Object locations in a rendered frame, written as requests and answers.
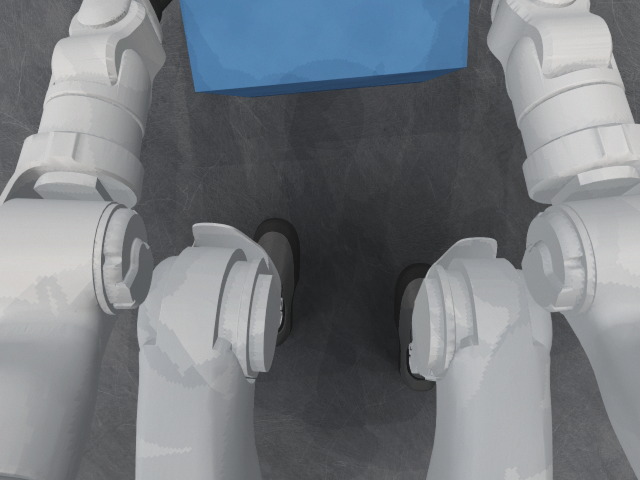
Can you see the robot left shin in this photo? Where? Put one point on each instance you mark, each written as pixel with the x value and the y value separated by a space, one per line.
pixel 205 234

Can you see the right robot upper arm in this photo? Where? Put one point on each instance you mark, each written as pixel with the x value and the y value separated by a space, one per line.
pixel 582 259

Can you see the left robot foot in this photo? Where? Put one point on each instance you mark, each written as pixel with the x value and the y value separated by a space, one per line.
pixel 279 239

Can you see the left robot upper arm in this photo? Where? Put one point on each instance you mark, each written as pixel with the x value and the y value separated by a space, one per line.
pixel 68 268

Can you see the left robot hand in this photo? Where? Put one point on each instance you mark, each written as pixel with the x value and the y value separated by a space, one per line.
pixel 159 6

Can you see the robot left forearm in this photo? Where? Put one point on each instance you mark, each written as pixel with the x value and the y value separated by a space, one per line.
pixel 95 110

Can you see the carton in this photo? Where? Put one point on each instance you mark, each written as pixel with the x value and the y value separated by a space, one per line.
pixel 256 48

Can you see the robot right forearm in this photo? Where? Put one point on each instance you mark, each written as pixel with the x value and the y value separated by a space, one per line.
pixel 569 100

